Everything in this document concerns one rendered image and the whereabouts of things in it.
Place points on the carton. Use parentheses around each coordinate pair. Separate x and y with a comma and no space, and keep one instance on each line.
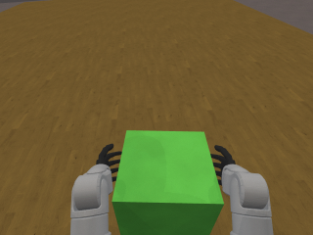
(166,184)

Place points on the robot left forearm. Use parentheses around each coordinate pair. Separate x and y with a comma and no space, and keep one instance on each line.
(90,202)

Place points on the robot right hand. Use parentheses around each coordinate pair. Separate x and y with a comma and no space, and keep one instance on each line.
(226,160)

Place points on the robot left hand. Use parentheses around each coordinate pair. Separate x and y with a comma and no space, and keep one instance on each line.
(105,156)

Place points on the robot right forearm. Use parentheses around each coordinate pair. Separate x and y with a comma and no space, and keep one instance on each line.
(249,201)

